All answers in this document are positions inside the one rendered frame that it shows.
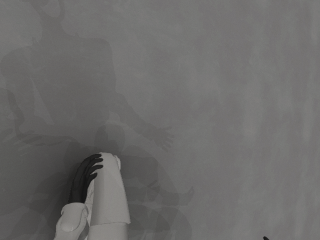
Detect robot left hand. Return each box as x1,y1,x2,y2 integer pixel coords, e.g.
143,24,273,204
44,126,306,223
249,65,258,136
68,154,103,204

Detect robot left thigh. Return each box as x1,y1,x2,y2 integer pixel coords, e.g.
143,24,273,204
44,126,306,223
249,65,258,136
87,152,131,240

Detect robot left shin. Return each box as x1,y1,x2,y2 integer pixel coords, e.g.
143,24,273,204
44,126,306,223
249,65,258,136
84,158,98,240

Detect robot left forearm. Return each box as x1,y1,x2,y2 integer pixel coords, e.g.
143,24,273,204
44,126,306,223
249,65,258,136
53,202,89,240

